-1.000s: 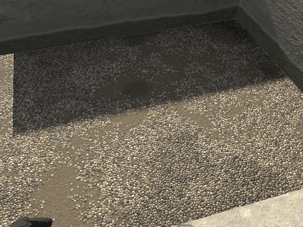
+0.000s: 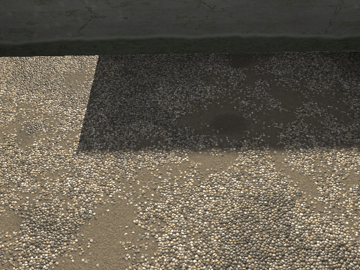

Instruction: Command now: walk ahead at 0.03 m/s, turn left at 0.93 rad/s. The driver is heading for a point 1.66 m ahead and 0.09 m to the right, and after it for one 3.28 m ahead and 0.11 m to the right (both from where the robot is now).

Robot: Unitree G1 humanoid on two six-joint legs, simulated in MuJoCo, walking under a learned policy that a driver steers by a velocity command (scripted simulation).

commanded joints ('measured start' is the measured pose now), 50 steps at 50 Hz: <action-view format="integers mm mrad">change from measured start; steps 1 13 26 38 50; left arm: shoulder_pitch -28 -80 -31 -11 10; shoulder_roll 98 129 79 166 168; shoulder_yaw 21 64 14 91 120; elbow -75 -123 -104 -109 -73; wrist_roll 19 -41 -17 -40 -34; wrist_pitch -19 44 27 25 68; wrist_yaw -10 -59 -41 -38 -20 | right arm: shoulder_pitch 46 -4 141 -58 -9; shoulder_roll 0 -78 45 70 38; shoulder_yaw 22 25 55 66 77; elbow -50 -48 36 -33 -43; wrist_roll -7 -56 -11 -30 -49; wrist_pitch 27 -56 -96 -68 -123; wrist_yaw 5 -32 -21 -26 -37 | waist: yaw -47 37 -17 26 74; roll -131 215 -52 -151 111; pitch -131 -12 -95 -98 -99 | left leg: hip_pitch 27 234 140 84 396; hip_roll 41 258 148 24 324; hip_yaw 23 -261 -147 39 -56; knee -202 -1131 -880 -549 -1026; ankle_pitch -40 -17 66 63 588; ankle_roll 5 229 141 24 212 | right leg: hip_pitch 144 -355 214 103 -296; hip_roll -205 37 -76 -71 112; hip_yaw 151 111 281 533 166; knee -113 701 -103 -100 785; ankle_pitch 140 -197 -108 3 -281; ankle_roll -158 93 -16 -148 37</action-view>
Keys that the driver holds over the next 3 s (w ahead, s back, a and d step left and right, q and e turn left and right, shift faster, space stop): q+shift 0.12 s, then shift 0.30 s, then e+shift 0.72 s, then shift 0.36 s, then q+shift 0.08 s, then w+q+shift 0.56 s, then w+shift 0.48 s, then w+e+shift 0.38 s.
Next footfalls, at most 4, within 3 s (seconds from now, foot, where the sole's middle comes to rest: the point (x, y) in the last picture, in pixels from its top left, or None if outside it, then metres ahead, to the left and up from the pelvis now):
0.16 left None -0.02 0.13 -0.78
0.50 right None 0.02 -0.06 -0.78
0.88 left None -0.04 0.14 -0.78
1.38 right None -0.20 -0.03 -0.78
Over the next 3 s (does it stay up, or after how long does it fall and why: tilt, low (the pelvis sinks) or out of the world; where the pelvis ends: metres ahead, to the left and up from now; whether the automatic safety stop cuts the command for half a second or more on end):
stays up -0.01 0.14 -0.02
